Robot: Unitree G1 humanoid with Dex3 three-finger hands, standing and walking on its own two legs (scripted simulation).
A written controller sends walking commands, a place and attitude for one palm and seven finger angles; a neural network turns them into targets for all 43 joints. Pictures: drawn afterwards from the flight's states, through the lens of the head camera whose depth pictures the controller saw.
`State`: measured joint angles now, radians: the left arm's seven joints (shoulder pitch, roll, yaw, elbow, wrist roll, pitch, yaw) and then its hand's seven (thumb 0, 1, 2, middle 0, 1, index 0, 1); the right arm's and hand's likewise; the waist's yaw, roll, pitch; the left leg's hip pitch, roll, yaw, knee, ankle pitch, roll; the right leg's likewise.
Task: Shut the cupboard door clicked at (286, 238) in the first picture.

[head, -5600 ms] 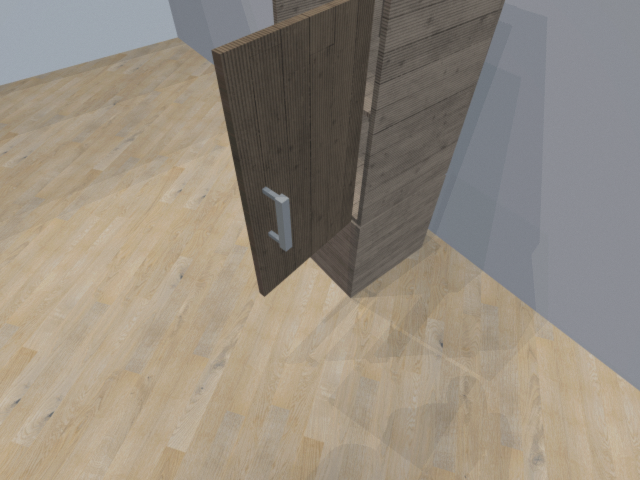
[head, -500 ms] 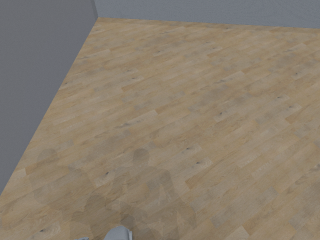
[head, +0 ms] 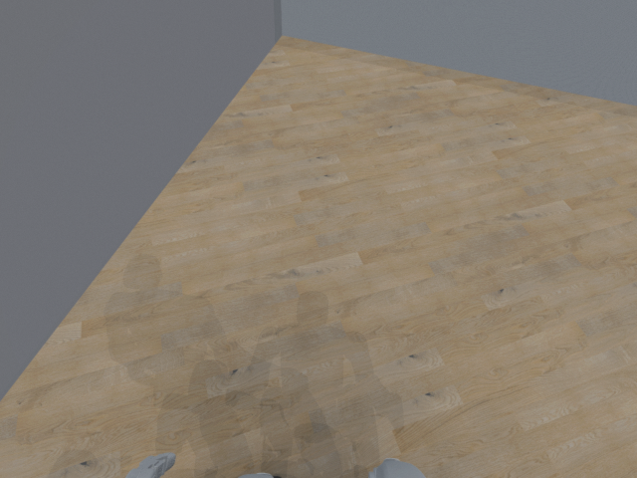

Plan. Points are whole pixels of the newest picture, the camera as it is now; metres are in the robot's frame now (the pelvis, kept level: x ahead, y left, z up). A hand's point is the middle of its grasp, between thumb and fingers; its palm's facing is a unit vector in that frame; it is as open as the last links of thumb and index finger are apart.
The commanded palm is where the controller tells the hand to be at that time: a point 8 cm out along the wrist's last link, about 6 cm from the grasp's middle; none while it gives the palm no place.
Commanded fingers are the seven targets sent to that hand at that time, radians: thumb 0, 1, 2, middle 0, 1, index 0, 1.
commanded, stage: walk to a spot facing it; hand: left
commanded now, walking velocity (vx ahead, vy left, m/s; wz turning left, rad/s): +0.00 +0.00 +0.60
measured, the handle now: out of the picture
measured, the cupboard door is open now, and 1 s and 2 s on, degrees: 100 100 100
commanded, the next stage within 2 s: none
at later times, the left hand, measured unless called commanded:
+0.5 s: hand out of the picture +0.01 +0.16 -0.19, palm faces +0.38 -0.90 -0.23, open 7.4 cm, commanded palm none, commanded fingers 0.00 0.90 0.90 -0.20 -0.30 -0.20 -0.30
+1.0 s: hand out of the picture +0.06 +0.11 -0.15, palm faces +0.58 -0.76 -0.28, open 7.4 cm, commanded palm none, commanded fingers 0.00 0.90 0.90 -0.20 -0.30 -0.20 -0.30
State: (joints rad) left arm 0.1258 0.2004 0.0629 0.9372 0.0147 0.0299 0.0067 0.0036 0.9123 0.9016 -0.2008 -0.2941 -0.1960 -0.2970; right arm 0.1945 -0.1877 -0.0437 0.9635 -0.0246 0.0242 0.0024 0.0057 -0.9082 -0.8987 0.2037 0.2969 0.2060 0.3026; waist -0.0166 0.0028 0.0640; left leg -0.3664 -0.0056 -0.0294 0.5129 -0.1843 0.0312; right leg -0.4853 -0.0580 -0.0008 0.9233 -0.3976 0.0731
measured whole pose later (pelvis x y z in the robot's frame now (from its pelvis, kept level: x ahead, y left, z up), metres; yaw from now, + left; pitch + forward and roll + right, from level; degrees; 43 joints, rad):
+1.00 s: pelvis +0.10 -0.10 +0.00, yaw +39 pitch +1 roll +2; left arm 0.18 0.18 0.02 0.86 0.02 0.01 0.02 0.00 0.91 0.90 -0.20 -0.29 -0.20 -0.30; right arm 0.14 -0.27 -0.08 0.93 -0.01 0.09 0.03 0.01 -0.90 -0.90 0.20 0.30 0.20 0.30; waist -0.03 0.03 0.11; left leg -0.52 0.01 0.00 1.17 -0.45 -0.06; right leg -0.26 -0.08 -0.15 0.56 -0.33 -0.03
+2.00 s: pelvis +0.16 -0.10 +0.00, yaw +77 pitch +0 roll +1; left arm 0.21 0.20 0.04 0.89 0.02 0.01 0.02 0.00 0.91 0.90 -0.21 -0.30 -0.20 -0.30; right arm 0.10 -0.24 -0.06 0.93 -0.01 0.09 0.04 0.01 -0.91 -0.90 0.20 0.30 0.20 0.30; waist 0.00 -0.04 0.13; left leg -0.39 0.03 0.09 0.79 -0.44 -0.05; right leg -0.18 -0.13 -0.27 0.55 -0.37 0.00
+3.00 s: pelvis +0.14 -0.02 -0.02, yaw +113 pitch +1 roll +0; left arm 0.39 0.26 0.07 1.04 0.02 0.00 -0.02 0.00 0.91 0.90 -0.20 -0.29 -0.20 -0.30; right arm 0.03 -0.25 -0.05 0.87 -0.03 -0.01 0.04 0.01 -0.91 -0.90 0.20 0.30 0.20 0.30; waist 0.04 -0.06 0.11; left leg -0.37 0.02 0.15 0.66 -0.26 0.07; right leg -0.21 -0.21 -0.22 0.92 -0.51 0.07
